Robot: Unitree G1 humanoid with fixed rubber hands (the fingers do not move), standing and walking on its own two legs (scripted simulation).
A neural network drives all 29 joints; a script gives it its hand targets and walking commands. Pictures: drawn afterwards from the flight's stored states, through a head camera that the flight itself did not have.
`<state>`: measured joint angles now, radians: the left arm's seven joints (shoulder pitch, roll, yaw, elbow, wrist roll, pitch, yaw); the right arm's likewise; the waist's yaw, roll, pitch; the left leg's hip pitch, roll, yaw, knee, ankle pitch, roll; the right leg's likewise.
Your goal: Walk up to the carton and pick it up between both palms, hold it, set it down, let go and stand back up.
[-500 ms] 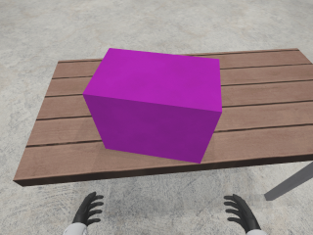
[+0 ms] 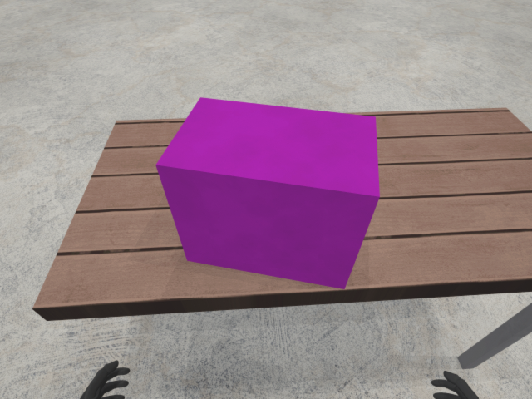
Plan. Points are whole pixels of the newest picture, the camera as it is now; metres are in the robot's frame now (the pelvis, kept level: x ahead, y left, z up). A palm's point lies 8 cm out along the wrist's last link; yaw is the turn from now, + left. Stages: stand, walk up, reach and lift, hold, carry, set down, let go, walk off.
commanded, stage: stand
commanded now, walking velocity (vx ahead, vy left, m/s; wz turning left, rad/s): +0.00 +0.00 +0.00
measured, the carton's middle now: (273, 194) +0.43 +0.01 +0.06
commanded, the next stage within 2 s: none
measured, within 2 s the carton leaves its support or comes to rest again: neither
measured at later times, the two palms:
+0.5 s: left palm out of the picture +0.03 +0.30 -0.11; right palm out of the picture +0.05 -0.28 -0.11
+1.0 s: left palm out of the picture +0.02 +0.30 -0.11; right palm out of the picture +0.04 -0.30 -0.10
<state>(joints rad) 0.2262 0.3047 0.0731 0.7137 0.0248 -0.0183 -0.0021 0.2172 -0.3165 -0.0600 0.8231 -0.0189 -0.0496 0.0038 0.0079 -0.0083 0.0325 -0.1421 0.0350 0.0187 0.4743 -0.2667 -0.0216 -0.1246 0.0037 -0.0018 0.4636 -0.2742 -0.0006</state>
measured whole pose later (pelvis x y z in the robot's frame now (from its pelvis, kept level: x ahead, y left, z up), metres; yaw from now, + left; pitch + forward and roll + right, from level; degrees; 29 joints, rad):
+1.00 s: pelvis -0.04 +0.00 +0.01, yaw +1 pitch -5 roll +0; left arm 0.21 0.35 0.03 0.97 0.00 -0.03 0.01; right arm 0.16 -0.36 -0.02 1.03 -0.01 -0.03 0.01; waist 0.00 -0.02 0.08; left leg -0.14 0.02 0.00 0.38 -0.15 -0.01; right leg -0.13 -0.01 0.00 0.38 -0.17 0.01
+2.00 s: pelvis -0.01 +0.00 +0.01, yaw +1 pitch -3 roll +0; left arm 0.16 0.34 0.04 1.03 0.00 -0.02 0.02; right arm 0.14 -0.35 -0.01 1.08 0.00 -0.02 -0.01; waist -0.01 -0.01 0.08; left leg -0.10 0.03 0.00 0.33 -0.17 -0.03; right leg -0.09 0.00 -0.01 0.34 -0.19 0.00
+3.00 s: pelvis +0.00 +0.00 +0.01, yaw +0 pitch -3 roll +0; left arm 0.16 0.34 0.04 1.04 -0.01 -0.03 0.02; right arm 0.14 -0.35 -0.01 1.08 0.00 -0.02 -0.02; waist 0.00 -0.01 0.08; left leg -0.08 0.03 0.00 0.31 -0.18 -0.03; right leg -0.07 0.00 0.00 0.32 -0.20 0.00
